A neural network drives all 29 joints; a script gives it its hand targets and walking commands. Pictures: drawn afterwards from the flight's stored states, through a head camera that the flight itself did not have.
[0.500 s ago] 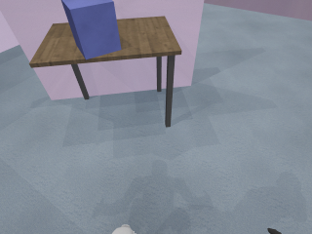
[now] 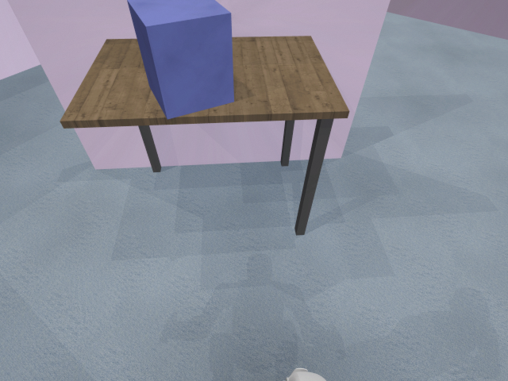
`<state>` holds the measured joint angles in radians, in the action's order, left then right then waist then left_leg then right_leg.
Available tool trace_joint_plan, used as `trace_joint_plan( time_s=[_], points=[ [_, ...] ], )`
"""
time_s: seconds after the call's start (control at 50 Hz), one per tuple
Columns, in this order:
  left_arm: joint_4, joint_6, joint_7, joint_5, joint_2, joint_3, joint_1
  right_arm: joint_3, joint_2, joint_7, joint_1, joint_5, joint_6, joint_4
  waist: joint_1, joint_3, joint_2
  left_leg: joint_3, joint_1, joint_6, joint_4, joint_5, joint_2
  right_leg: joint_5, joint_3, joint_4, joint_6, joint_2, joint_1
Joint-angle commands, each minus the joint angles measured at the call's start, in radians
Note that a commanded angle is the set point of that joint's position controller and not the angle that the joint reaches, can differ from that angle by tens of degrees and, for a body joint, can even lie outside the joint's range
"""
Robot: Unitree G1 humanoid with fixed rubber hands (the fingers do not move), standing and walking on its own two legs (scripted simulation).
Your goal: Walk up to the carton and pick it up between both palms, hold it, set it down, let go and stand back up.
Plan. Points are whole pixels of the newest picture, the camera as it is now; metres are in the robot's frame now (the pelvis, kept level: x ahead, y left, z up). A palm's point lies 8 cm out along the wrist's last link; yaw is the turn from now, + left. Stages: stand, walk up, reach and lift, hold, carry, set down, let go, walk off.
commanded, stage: walk up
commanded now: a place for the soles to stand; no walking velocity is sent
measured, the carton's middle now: (184, 54) +0.94 +0.16 +0.08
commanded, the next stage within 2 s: none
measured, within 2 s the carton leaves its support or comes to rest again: neither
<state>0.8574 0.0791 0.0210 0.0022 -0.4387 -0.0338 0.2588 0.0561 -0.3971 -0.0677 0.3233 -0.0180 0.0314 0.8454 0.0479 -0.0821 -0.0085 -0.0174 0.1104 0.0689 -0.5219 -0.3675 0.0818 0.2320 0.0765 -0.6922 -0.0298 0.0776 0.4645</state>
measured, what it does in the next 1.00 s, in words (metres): walks ahead: right foot, then left foot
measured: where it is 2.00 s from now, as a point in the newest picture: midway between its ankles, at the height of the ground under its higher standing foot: outside the picture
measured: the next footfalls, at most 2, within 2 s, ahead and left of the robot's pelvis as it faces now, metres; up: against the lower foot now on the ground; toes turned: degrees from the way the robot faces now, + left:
right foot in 0.04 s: +0.17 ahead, -0.10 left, +0.00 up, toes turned -5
left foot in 0.50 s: +0.31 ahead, +0.21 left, +0.00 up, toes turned +3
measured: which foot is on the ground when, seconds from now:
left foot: down 0.00-0.06, up 0.08-0.48, down 0.50-1.00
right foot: up 0.00-0.02, down 0.04-0.50, up 0.52-0.96, down 0.98-1.00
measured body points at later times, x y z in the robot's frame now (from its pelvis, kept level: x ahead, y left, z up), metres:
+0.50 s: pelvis +0.16 +0.07 -0.01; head +0.16 +0.09 +0.44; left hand +0.12 +0.43 -0.11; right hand +0.34 -0.24 -0.09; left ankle +0.24 +0.21 -0.73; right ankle +0.13 -0.10 -0.73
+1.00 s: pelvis +0.25 +0.12 -0.01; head +0.30 +0.12 +0.44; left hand +0.33 +0.44 -0.13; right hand +0.33 -0.20 -0.13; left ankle +0.25 +0.21 -0.73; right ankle +0.31 +0.01 -0.73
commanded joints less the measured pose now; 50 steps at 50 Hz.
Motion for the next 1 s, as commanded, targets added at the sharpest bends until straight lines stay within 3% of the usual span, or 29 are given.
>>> trace_joint_plan(
  time_s=[0.0,0.02,0.04,0.06,0.08,0.12,0.2,0.28,0.32,0.36,0.44,0.46,0.48,0.5,0.52,0.54,0.56,0.58,0.6,0.62,0.7,0.76,0.78,0.82,0.86,0.92,0.94,0.96,0.98],
  points=[
    [-0.024,0.032,-0.026,0.001,-0.203,-0.094,0.206,0.048,-0.214,0.013,-0.081,0.007,0.022,-0.124,-0.139,0.099,0.015,0.139,0.297,0.061,-0.158,0.427,-0.166,-0.059,-0.001,0.207,-0.047,-0.053,-0.503],
    [-0.002,0.041,-0.036,0.009,-0.278,-0.119,0.330,0.033,-0.161,0.011,-0.064,0.007,0.027,-0.139,-0.199,0.175,-0.150,0.075,0.439,0.017,-0.465,0.301,-0.043,0.118,-0.288,0.293,-0.114,0.162,-0.651],
    [-0.030,0.047,-0.044,0.011,-0.341,-0.128,0.310,0.028,-0.149,0.018,-0.023,0.002,0.024,-0.143,-0.166,0.177,-0.256,0.092,0.596,-0.025,-0.615,-0.167,0.040,0.179,-0.693,0.417,-0.221,0.415,-0.708],
    [-0.049,0.042,-0.047,-0.004,-0.327,-0.120,0.254,0.052,-0.249,0.028,-0.039,0.000,0.012,-0.113,-0.163,0.164,-0.103,0.177,0.589,-0.020,-0.713,-0.183,-0.019,0.253,-0.758,0.421,-0.286,0.461,-0.624],
    [-0.055,0.045,-0.049,-0.008,-0.314,-0.113,0.231,0.053,-0.263,0.028,-0.054,0.005,0.010,-0.097,-0.147,0.107,-0.066,0.185,0.596,-0.033,-0.748,-0.134,-0.064,0.192,-0.669,0.431,-0.288,0.428,-0.554],
    [-0.059,0.045,-0.053,-0.005,-0.274,-0.102,0.141,0.059,-0.257,0.020,-0.069,0.008,0.009,-0.103,-0.103,0.027,-0.014,0.217,0.558,-0.035,-0.690,-0.025,-0.109,0.122,-0.430,0.441,-0.225,0.327,-0.407],
    [-0.077,0.054,-0.031,-0.001,-0.245,-0.094,0.062,0.061,-0.205,-0.009,-0.006,0.007,-0.006,-0.063,-0.043,-0.031,-0.123,0.107,0.429,-0.070,-0.498,0.099,-0.113,0.031,-0.121,0.470,-0.146,0.174,-0.222],
    [-0.093,0.048,-0.019,0.012,-0.282,-0.113,0.050,0.056,-0.185,-0.039,-0.117,0.011,-0.016,-0.094,-0.069,-0.032,-0.220,0.030,0.380,-0.095,-0.289,0.152,-0.174,0.217,-0.070,0.513,-0.168,0.185,-0.170],
    [-0.071,0.043,-0.012,0.015,-0.292,-0.115,0.106,0.051,-0.177,-0.044,-0.201,0.006,-0.013,-0.099,-0.105,-0.056,-0.131,-0.002,0.370,-0.088,-0.187,0.211,-0.171,0.190,-0.059,0.478,-0.148,0.174,-0.187],
    [-0.080,0.038,-0.008,0.010,-0.288,-0.114,0.116,0.050,-0.177,-0.046,-0.218,0.009,-0.008,-0.092,-0.104,-0.018,-0.154,-0.016,0.279,-0.072,-0.147,0.238,-0.174,0.164,-0.057,0.454,-0.154,0.195,-0.190],
    [-0.079,0.023,-0.008,0.008,-0.281,-0.092,0.104,0.071,-0.219,-0.029,-0.108,0.000,0.006,-0.039,-0.023,0.043,-0.020,-0.024,0.061,-0.037,-0.045,0.083,-0.129,0.150,-0.080,0.250,-0.139,0.219,-0.139],
    [-0.099,0.019,-0.015,0.003,-0.242,-0.071,0.124,0.087,-0.265,-0.016,-0.006,-0.010,0.014,-0.007,0.024,0.099,0.075,0.044,-0.079,-0.007,-0.020,-0.026,-0.110,0.051,-0.052,0.019,-0.110,0.170,-0.083],
    [-0.108,0.011,-0.014,-0.009,-0.153,-0.044,0.188,0.108,-0.335,-0.001,0.081,-0.029,0.022,-0.003,0.053,0.170,0.328,0.301,-0.158,0.036,0.176,-0.249,-0.292,0.130,0.058,-0.325,-0.067,0.062,0.006],
    [-0.124,0.006,-0.013,-0.006,-0.155,-0.035,0.176,0.119,-0.394,0.017,0.061,0.001,0.026,-0.029,0.050,0.108,0.366,0.632,-0.173,0.091,0.293,-0.276,-0.448,0.301,-0.011,-0.449,-0.016,-0.067,0.220],
    [-0.093,0.002,-0.025,0.000,-0.237,-0.057,0.147,0.111,-0.390,0.017,0.036,0.028,0.024,-0.034,0.045,0.085,0.259,0.651,-0.086,0.113,0.288,-0.214,-0.450,0.304,-0.102,-0.520,-0.029,-0.027,0.207],
    [-0.084,-0.006,-0.022,-0.003,-0.242,-0.054,0.141,0.104,-0.344,0.028,0.007,0.036,0.027,-0.043,0.032,0.041,0.175,0.569,-0.020,0.043,0.294,-0.119,-0.436,0.220,-0.187,-0.515,-0.022,-0.008,0.191],
    [-0.059,-0.009,-0.016,-0.016,-0.238,-0.057,0.172,0.083,-0.307,0.036,-0.046,0.031,0.031,-0.053,-0.017,-0.018,0.143,0.407,0.055,0.041,0.259,0.055,-0.394,0.156,-0.169,-0.470,-0.018,0.004,0.141],
    [-0.036,-0.014,-0.015,-0.013,-0.241,-0.059,0.204,0.077,-0.263,0.041,-0.072,0.031,0.038,-0.061,-0.032,-0.006,0.148,0.296,0.052,-0.006,0.231,0.202,-0.337,0.111,-0.181,-0.399,-0.010,0.015,0.088],
    [-0.024,-0.018,-0.010,-0.014,-0.219,-0.062,0.236,0.071,-0.251,0.043,-0.066,0.027,0.046,-0.054,-0.046,0.017,0.152,0.206,0.047,-0.002,0.210,0.371,-0.315,0.080,-0.177,-0.370,-0.001,0.025,0.048],
    [-0.017,-0.021,-0.012,-0.013,-0.188,-0.057,0.234,0.063,-0.236,0.048,-0.051,0.023,0.051,-0.060,-0.048,0.017,0.177,0.185,0.069,0.038,0.188,0.500,-0.301,0.069,-0.171,-0.363,0.006,-0.002,0.018],
    [-0.029,-0.045,-0.021,-0.013,-0.148,-0.043,0.155,0.046,-0.223,0.068,-0.046,0.018,0.059,-0.064,-0.045,0.036,0.098,0.100,0.049,0.056,0.163,0.790,-0.329,0.034,-0.199,-0.346,0.016,-0.055,0.018],
    [-0.024,-0.055,-0.032,-0.015,-0.119,-0.034,0.091,0.037,-0.216,0.086,-0.050,0.014,0.054,-0.045,-0.044,0.017,0.122,0.055,0.040,0.042,0.139,0.900,-0.328,0.023,-0.198,-0.262,0.012,-0.079,0.010],
    [-0.030,-0.054,-0.037,-0.018,-0.110,-0.028,0.092,0.036,-0.219,0.091,-0.058,0.008,0.046,-0.046,-0.045,0.045,0.153,0.013,0.026,0.048,0.107,0.895,-0.319,0.032,-0.181,-0.202,0.012,-0.079,-0.005],
    [-0.024,-0.055,-0.034,-0.005,-0.115,-0.032,0.044,0.031,-0.211,0.095,-0.068,0.019,0.040,-0.044,-0.037,0.042,0.095,0.021,0.067,0.043,0.066,0.866,-0.328,-0.017,-0.117,-0.107,0.010,-0.077,-0.067],
    [-0.017,-0.059,-0.028,-0.002,-0.103,-0.031,0.021,0.037,-0.231,0.092,-0.097,0.020,0.032,-0.044,-0.040,0.073,0.166,0.017,0.061,0.066,0.032,0.844,-0.323,0.007,-0.072,-0.040,0.008,-0.078,-0.124],
    [0.013,-0.061,-0.025,0.004,-0.104,-0.044,0.031,0.034,-0.239,0.092,-0.121,0.025,0.014,-0.030,-0.066,0.124,0.116,0.032,0.091,0.054,-0.085,0.665,-0.317,-0.083,-0.051,0.133,-0.031,-0.086,-0.272],
    [0.006,-0.061,-0.026,0.021,-0.168,-0.065,0.052,0.025,-0.207,0.098,-0.124,0.032,0.012,-0.035,-0.082,0.131,-0.012,0.038,0.153,0.023,-0.151,0.539,-0.294,-0.287,-0.123,0.164,-0.061,-0.034,-0.355],
    [0.002,-0.054,-0.029,0.023,-0.225,-0.084,0.051,0.015,-0.173,0.099,-0.088,0.034,0.014,-0.043,-0.073,0.180,-0.141,-0.028,0.245,-0.034,-0.288,0.334,-0.210,-0.420,-0.347,0.212,-0.132,0.117,-0.435],
    [-0.021,-0.049,-0.028,0.017,-0.216,-0.072,0.000,-0.001,-0.133,0.105,-0.078,0.042,0.009,-0.025,-0.065,0.191,-0.182,-0.029,0.287,-0.076,-0.357,-0.133,-0.115,-0.523,-0.479,0.256,-0.255,0.237,-0.440]
  ],
)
